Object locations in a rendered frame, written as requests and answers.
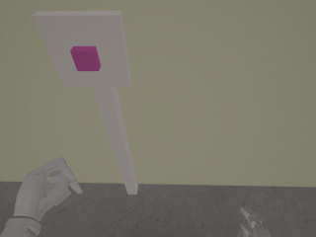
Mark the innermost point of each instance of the button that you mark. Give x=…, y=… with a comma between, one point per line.
x=86, y=58

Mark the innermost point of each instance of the robot right hand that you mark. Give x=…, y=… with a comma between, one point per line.
x=255, y=223

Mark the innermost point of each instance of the panel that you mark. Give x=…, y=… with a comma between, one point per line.
x=60, y=31

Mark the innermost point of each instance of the robot left hand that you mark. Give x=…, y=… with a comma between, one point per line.
x=37, y=195

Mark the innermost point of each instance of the left robot forearm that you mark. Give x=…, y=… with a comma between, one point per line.
x=21, y=226

